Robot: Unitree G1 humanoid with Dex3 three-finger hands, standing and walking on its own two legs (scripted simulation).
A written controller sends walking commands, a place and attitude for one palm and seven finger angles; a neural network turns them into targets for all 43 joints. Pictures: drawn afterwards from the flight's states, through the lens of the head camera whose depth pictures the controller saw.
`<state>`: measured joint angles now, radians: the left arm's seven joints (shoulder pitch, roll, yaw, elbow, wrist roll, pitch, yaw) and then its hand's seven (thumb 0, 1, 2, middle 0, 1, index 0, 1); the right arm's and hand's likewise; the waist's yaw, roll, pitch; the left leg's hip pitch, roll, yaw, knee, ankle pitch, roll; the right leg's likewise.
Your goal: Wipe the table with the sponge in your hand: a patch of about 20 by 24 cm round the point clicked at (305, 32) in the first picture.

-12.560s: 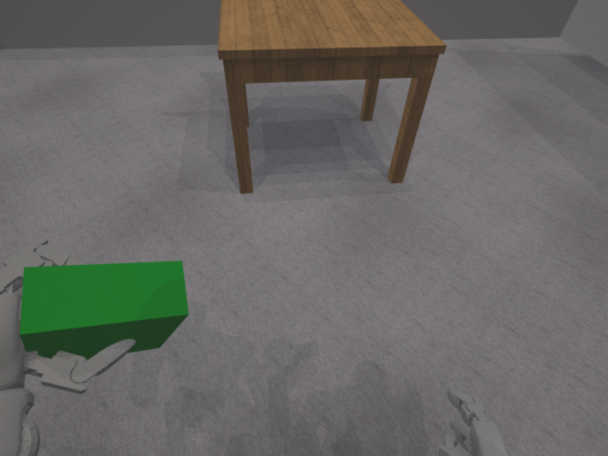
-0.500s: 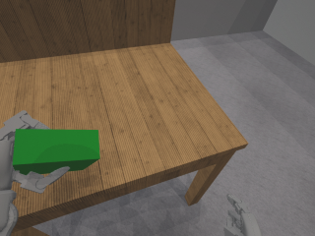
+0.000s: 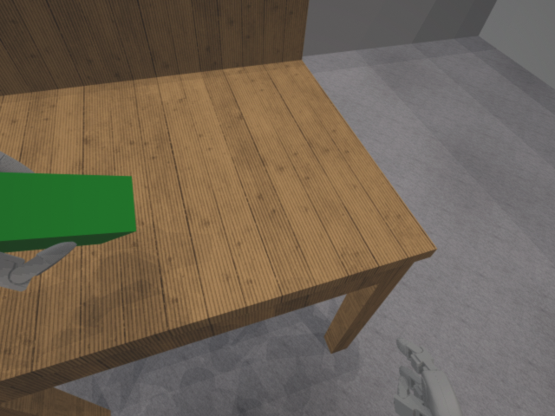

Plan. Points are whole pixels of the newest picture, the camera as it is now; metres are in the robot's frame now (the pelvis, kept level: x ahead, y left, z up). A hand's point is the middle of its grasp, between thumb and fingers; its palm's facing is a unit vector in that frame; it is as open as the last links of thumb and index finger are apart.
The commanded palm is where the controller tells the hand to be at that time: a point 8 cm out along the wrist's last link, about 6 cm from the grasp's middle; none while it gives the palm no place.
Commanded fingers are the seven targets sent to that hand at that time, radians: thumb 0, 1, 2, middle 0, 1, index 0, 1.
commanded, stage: come to a stop and stand still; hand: left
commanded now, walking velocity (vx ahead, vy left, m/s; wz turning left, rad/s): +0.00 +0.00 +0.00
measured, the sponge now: (71, 216) +0.27 +0.25 +0.18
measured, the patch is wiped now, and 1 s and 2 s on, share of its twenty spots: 0.00 0.00 0.00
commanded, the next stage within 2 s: look again from close up in 0.82 s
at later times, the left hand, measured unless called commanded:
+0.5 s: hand (34, 261) +0.22 +0.28 +0.16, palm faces +0.42 -0.82 -0.39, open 9.6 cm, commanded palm +0.16 +0.30 +0.18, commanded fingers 0.00 0.10 1.30 -1.20 -1.60 -1.20 -1.60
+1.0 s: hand (43, 282) +0.20 +0.26 +0.16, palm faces +0.39 -0.84 -0.38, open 9.6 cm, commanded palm +0.15 +0.29 +0.18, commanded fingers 0.00 0.10 1.30 -1.20 -1.60 -1.20 -1.60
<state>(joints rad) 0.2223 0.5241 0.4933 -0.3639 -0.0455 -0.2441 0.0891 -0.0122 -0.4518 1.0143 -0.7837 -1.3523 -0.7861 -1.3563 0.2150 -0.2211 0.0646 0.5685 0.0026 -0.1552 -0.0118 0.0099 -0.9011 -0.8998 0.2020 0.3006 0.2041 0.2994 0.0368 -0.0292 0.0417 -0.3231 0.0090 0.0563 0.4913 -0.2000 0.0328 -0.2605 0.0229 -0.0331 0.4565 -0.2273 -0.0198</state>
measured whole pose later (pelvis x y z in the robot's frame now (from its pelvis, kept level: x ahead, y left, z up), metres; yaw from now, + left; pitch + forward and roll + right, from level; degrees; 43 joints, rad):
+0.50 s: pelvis +0.01 +0.02 +0.00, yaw +1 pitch +0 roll -1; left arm 0.40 0.38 0.36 -0.49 -0.02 -0.17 0.12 -0.01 -0.45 1.02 -0.78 -1.35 -0.78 -1.36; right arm 0.18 -0.21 0.04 0.57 0.00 -0.11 -0.01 0.01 -0.90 -0.90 0.20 0.30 0.20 0.30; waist 0.04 -0.03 0.04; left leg -0.29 -0.02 0.06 0.51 -0.22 0.06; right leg -0.22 0.00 -0.04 0.47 -0.25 0.01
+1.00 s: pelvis -0.01 +0.01 +0.00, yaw +0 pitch -1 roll -1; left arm 0.42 0.35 0.33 -0.42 -0.02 -0.14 0.11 -0.01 -0.45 1.02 -0.78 -1.35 -0.78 -1.36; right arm 0.24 -0.23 0.04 0.58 0.01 -0.10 -0.04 0.01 -0.90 -0.90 0.20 0.30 0.20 0.30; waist 0.01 0.00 0.01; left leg -0.27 -0.01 0.07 0.46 -0.17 0.05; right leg -0.20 0.01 -0.02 0.42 -0.19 0.00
